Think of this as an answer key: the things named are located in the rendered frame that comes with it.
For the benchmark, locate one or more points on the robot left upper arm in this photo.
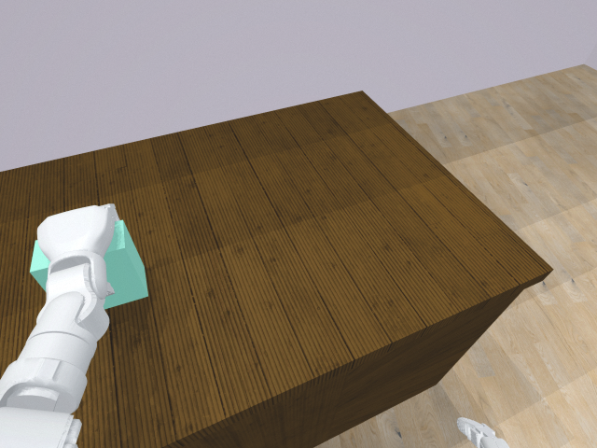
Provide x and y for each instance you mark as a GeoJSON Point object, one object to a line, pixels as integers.
{"type": "Point", "coordinates": [27, 428]}

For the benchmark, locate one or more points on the left robot hand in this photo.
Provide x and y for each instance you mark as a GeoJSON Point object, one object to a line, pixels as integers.
{"type": "Point", "coordinates": [88, 228]}

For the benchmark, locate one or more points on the left robot forearm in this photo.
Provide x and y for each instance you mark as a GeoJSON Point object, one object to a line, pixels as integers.
{"type": "Point", "coordinates": [50, 373]}

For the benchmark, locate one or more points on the right robot hand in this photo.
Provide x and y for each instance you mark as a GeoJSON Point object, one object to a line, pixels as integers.
{"type": "Point", "coordinates": [480, 434]}

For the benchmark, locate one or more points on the table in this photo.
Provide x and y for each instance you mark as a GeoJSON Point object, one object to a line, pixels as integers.
{"type": "Point", "coordinates": [307, 269]}

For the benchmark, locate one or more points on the sponge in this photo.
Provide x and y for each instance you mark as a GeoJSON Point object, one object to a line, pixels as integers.
{"type": "Point", "coordinates": [124, 269]}

